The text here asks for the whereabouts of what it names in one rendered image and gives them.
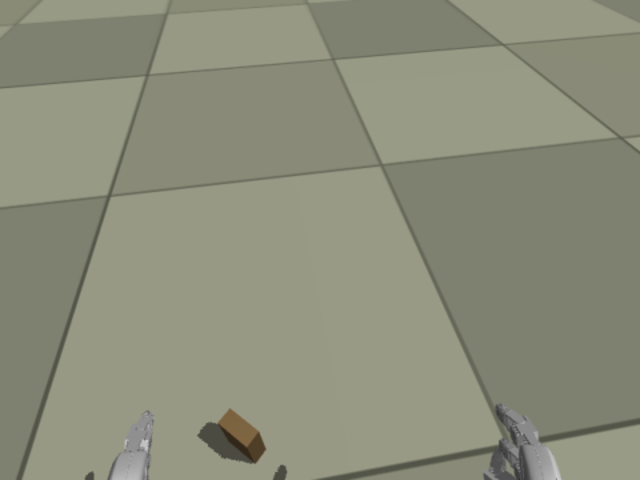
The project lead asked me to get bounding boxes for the left robot hand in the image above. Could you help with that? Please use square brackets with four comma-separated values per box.
[107, 411, 154, 480]

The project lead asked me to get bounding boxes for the right robot hand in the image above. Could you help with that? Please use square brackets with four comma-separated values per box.
[483, 403, 562, 480]

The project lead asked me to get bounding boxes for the carton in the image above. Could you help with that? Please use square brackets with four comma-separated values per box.
[218, 409, 266, 464]

